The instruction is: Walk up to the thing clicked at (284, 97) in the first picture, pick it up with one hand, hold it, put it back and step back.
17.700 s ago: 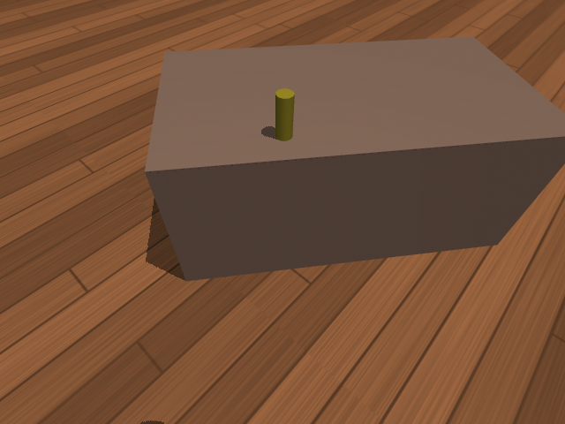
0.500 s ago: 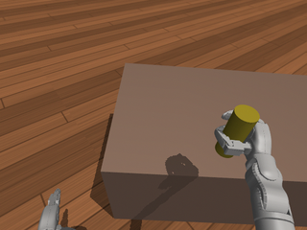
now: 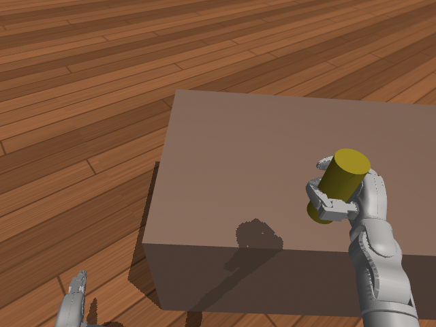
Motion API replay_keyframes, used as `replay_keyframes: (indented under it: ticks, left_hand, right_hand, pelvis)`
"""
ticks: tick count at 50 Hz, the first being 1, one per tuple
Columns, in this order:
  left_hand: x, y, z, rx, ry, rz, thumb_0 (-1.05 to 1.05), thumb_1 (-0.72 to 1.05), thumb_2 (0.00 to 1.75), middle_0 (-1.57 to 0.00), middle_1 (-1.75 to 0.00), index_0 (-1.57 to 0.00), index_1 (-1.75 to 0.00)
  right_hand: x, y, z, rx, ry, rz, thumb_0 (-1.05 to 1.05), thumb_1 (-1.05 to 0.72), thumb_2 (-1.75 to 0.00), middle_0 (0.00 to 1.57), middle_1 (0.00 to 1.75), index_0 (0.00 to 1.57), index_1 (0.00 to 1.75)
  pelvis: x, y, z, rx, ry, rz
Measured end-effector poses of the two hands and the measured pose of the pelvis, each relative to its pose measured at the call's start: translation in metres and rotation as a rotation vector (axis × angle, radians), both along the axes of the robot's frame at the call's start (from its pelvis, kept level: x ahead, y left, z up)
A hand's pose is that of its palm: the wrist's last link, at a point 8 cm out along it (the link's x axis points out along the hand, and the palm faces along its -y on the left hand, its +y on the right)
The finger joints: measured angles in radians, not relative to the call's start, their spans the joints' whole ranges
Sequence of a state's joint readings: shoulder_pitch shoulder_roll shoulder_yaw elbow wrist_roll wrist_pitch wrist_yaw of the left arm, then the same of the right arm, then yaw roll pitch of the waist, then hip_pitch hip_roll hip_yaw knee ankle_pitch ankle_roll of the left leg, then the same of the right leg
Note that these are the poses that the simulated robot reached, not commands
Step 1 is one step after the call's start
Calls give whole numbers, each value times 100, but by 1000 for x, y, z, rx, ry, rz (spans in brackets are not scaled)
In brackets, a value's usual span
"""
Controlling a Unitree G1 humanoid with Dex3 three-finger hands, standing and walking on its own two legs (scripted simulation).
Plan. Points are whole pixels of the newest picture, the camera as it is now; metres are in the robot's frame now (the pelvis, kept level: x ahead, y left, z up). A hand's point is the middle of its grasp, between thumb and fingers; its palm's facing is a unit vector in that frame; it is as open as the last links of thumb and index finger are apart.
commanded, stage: hold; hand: right
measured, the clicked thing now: (334, 189) +0.33 -0.18 +0.12
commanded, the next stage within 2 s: crouch in 0.16 s
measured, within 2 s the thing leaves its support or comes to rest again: neither
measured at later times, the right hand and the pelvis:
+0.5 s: hand (323, 191) +0.33 -0.17 +0.11, palm faces +0.14 +0.99 +0.00, open 7.2 cm; pelvis -0.01 +0.00 +0.00, yaw +0 degrees
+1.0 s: hand (308, 183) +0.42 -0.18 +0.03, palm faces +0.15 +0.99 +0.02, open 7.2 cm; pelvis -0.02 -0.01 -0.03, yaw +2 degrees
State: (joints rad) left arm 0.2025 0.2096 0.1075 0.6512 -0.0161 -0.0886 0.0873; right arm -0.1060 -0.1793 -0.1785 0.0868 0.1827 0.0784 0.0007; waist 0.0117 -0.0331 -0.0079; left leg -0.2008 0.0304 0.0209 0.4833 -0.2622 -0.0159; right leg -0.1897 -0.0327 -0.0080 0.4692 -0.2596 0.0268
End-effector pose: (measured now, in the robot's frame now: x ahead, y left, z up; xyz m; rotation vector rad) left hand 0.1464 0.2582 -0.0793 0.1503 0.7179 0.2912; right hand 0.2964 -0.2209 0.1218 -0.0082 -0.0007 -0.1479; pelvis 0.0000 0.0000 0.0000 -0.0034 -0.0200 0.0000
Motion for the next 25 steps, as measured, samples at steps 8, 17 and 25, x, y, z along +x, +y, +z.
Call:
replay_keyframes:
  ticks: [8, 17, 25]
  left_hand:
    - [3, -3, 3, -4, -19, -6, -1, -54, 5, -5, -5, -5, -5]
    - [-2, -2, 2, -4, -16, -7, -1, -53, 5, -5, -5, -5, -4]
    - [-2, -4, -1, -12, -6, -16, -1, -54, 6, -5, -5, -5, -4]
  right_hand:
    - [3, 3, 1, 7, 7, 19, -1, 8, -115, 88, 110, 90, 110]
    - [-2, 3, 3, 2, 1, 13, -1, 8, -115, 88, 110, 90, 110]
    - [9, 1, -14, 20, 49, 4, -1, 8, -115, 88, 110, 90, 110]
  pelvis:
    - [-1, -1, 0, 0, -1, 1]
    - [-1, -1, 0, 0, -6, 2]
    - [-7, 1, -1, -1, 5, -2]
